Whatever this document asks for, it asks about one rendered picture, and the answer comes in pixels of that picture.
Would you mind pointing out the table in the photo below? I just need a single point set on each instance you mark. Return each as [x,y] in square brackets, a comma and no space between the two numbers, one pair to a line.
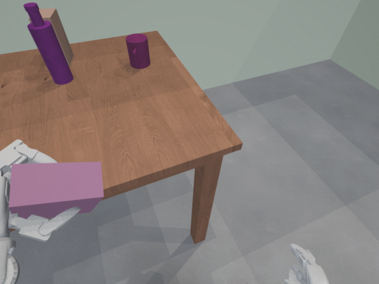
[143,125]

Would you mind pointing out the left robot hand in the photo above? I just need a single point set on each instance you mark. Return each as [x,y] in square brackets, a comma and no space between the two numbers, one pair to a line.
[34,227]

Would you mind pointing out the right robot hand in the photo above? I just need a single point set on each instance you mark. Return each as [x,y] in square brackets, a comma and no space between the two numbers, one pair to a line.
[313,273]

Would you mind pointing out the sponge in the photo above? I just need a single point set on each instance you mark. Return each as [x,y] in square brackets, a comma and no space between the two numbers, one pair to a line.
[48,189]

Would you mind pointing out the robot left forearm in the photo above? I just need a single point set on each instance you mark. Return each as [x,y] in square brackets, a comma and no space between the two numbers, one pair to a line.
[9,266]

